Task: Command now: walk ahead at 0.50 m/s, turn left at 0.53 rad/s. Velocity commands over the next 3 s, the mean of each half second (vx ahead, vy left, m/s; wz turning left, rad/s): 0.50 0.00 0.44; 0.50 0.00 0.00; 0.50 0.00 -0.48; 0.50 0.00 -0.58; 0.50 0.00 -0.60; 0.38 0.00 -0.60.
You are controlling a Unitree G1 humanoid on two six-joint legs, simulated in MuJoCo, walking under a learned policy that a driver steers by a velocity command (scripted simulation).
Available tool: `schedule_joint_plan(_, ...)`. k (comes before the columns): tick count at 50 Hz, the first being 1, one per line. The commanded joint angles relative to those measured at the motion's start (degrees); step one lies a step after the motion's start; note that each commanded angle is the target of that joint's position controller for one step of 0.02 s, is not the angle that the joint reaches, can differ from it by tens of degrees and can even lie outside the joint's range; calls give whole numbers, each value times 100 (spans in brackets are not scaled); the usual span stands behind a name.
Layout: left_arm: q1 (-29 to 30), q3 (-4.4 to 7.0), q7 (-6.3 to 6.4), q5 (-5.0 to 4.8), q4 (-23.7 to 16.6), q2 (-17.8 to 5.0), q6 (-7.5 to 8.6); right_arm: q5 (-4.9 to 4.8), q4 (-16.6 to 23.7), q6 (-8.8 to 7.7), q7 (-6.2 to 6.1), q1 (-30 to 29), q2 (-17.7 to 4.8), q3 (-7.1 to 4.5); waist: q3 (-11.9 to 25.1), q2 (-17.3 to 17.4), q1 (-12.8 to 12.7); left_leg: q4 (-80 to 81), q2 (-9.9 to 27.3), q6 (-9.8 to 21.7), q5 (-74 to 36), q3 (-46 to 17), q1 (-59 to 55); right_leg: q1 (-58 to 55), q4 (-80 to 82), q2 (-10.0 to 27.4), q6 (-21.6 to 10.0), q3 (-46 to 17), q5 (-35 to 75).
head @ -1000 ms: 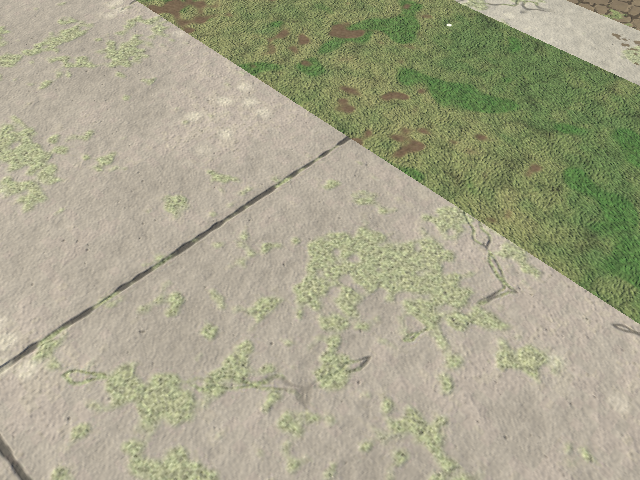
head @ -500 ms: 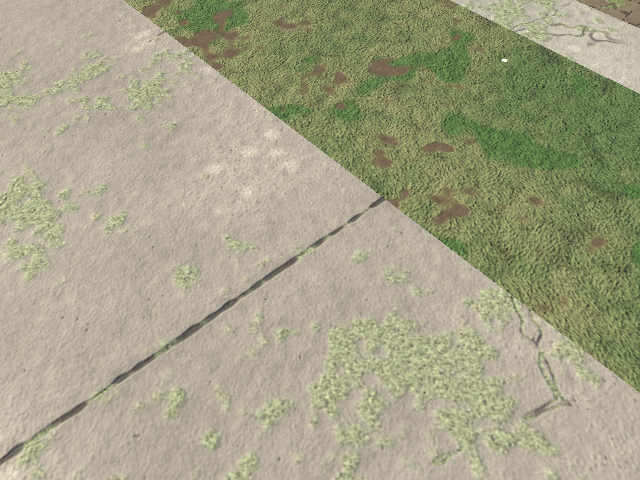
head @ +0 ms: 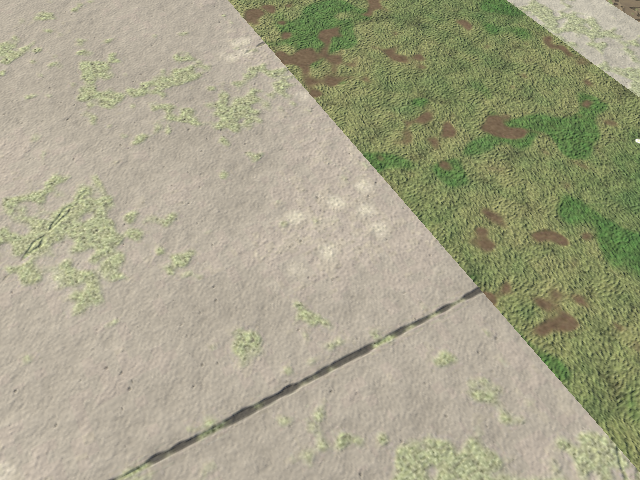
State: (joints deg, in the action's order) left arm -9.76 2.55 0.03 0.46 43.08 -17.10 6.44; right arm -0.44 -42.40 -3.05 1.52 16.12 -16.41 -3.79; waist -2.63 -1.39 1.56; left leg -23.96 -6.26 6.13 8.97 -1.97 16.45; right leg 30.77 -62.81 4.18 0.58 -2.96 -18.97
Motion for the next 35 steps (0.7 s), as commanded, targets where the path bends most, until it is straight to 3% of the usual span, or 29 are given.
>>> schedule_joint_plan(1,-62,162,45,66,-414,-510,-38,-20,473,-107,-116,-127,-878,-227,437,360,-218,1168,1492,1117,-1536,-1645,-481,526,643,155,215,-60,541)
schedule_joint_plan(6,971,66,-14,18,-697,-261,1,-83,345,-22,-247,292,-964,-264,268,538,177,1033,1046,668,-1060,-1241,-191,57,2708,-254,338,38,2342)
schedule_joint_plan(10,1414,115,-112,-66,-874,-415,82,-122,215,59,-275,638,-919,-263,229,617,316,624,1250,568,-675,-1805,-725,-91,3414,-434,222,-120,2315)
schedule_joint_plan(13,1119,204,-152,-83,-820,-596,157,-88,215,122,-305,566,-904,-276,292,844,108,122,1450,465,-990,-2197,-1210,-405,3640,-448,-14,-132,1665)
schedule_joint_plan(14,678,258,-137,-57,-695,-665,188,-76,233,130,-297,485,-821,-250,472,882,-121,-210,1339,372,-1469,-2115,-1213,-1004,3866,-485,-171,16,1738)
schedule_joint_plan(15,64,336,-109,26,-580,-836,220,-43,278,112,-268,449,-601,-166,996,786,-410,-1034,1065,208,-1768,-1860,-987,-2119,3809,-182,-440,-149,1845)
schedule_joint_plan(16,-845,406,-69,88,-500,-1141,207,72,391,92,-264,497,-359,-54,1827,152,-740,-2599,662,-12,-666,-1372,-190,-3636,3636,750,-823,-1196,1744)
schedule_joint_plan(17,-1272,519,-132,75,-175,-1460,124,-126,403,35,-252,1465,-74,28,2268,-1929,-314,-4321,-89,-402,2356,-838,1902,-5203,4176,1833,-1788,-3877,537)
schedule_joint_plan(18,-1165,388,-160,-117,-264,-876,105,-165,246,8,-259,1309,-641,-43,1771,-1149,-487,-4925,325,-445,2349,-1067,2575,-4965,4473,1805,-1652,-4183,-693)
schedule_joint_plan(19,-903,308,-135,-120,-299,-585,68,-141,338,5,-243,566,-887,-114,1009,-555,-644,-5031,498,-469,1812,-953,2751,-4266,4546,1546,-1414,-3256,-599)
schedule_joint_plan(20,-633,268,-134,-39,-337,-558,28,-79,445,-7,-250,139,-826,-102,615,-119,-558,-4886,681,-481,1444,-729,2626,-3568,4653,1315,-1305,-2634,42)
schedule_joint_plan(21,-482,238,-132,-10,-299,-485,6,-5,536,-41,-231,-130,-754,-110,307,-49,-464,-4561,832,-492,1206,-654,2572,-3062,4776,1134,-1318,-2223,684)
schedule_joint_plan(22,-423,196,-121,36,-281,-416,11,-10,558,-54,-194,-111,-655,-106,282,-198,-308,-4312,992,-486,1063,-581,2305,-2748,4892,968,-1278,-1880,1113)
schedule_joint_plan(24,-454,184,-127,-22,-195,-385,28,-35,543,-45,-153,-7,-427,-54,341,-414,-196,-3822,1095,-533,1051,-371,2078,-2517,5076,833,-1340,-1491,1595)
schedule_joint_plan(28,-569,277,-84,-105,-38,-761,-8,27,740,-82,-110,-651,-177,85,218,-300,-333,-2428,1209,-645,216,-97,1994,-2279,5392,787,-1401,-865,2034)
schedule_joint_plan(31,-763,289,-76,-157,87,-873,-71,-14,819,-132,-56,-1154,-175,113,157,-295,-517,-1431,1051,-661,-702,73,1556,-2196,5404,633,-1233,-440,2077)
schedule_joint_plan(35,-1127,299,-77,-219,308,-955,-163,-71,1014,-163,15,-1652,-309,74,36,-343,-614,-837,923,-523,-745,96,1402,-2626,5193,888,-1096,-481,2048)
